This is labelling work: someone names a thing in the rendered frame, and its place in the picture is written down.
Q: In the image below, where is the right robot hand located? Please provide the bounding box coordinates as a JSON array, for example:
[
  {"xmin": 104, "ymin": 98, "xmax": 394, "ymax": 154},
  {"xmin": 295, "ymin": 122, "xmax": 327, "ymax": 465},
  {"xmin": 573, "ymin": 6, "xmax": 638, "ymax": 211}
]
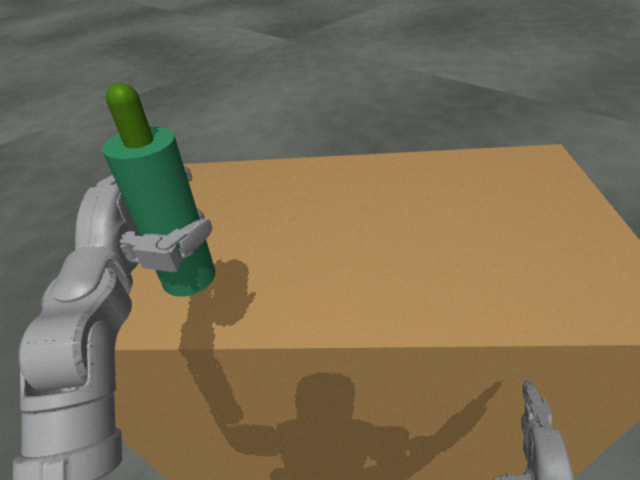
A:
[{"xmin": 493, "ymin": 380, "xmax": 574, "ymax": 480}]

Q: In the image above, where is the left robot arm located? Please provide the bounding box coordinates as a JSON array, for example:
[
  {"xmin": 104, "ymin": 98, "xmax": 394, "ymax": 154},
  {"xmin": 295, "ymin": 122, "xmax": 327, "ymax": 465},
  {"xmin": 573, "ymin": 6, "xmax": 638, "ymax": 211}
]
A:
[{"xmin": 13, "ymin": 247, "xmax": 133, "ymax": 480}]

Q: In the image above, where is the bottle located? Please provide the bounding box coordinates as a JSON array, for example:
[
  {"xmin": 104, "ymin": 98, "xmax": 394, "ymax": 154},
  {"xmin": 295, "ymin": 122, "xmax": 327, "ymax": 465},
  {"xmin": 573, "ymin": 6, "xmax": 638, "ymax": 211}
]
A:
[{"xmin": 102, "ymin": 83, "xmax": 215, "ymax": 297}]

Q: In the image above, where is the left robot hand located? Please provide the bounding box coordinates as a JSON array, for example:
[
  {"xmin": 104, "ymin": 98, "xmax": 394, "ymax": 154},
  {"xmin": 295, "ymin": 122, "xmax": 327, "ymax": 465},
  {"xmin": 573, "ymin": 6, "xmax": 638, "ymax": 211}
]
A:
[{"xmin": 75, "ymin": 166, "xmax": 212, "ymax": 273}]

